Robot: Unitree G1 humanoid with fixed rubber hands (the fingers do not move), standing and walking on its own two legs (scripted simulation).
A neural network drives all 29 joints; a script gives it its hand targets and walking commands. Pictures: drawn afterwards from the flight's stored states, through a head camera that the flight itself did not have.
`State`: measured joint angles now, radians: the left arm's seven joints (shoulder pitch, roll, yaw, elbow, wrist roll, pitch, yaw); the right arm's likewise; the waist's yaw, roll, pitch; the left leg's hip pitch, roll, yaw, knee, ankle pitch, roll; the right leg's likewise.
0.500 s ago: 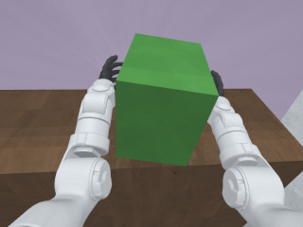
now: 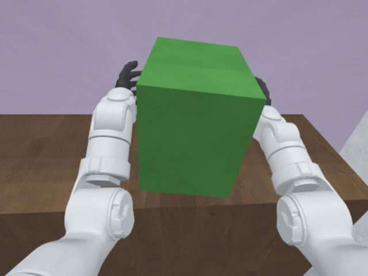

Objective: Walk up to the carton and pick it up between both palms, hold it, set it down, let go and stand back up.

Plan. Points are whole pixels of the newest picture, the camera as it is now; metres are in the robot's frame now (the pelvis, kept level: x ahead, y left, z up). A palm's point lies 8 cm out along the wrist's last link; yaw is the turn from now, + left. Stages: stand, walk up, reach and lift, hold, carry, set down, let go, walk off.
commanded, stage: reach and lift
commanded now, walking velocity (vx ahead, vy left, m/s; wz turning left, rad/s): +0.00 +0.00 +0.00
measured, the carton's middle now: (191, 113) +0.43 +0.01 +0.20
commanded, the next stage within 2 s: hold in 0.92 s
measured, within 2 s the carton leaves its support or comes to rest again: neither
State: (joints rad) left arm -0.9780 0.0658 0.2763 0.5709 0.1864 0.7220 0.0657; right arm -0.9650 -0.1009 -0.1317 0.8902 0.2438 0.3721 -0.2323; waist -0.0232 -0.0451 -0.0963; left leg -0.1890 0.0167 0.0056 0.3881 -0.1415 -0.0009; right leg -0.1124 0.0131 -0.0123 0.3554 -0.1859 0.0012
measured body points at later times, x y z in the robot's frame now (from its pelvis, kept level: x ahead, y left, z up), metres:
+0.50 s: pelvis +0.00 +0.00 +0.00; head -0.06 +0.03 +0.44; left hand +0.41 +0.16 +0.28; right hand +0.42 -0.13 +0.25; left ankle +0.05 +0.12 -0.75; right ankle +0.01 -0.12 -0.75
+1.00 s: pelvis +0.00 +0.00 +0.00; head -0.06 +0.03 +0.44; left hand +0.41 +0.16 +0.30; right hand +0.42 -0.13 +0.28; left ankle +0.05 +0.12 -0.75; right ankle +0.01 -0.12 -0.74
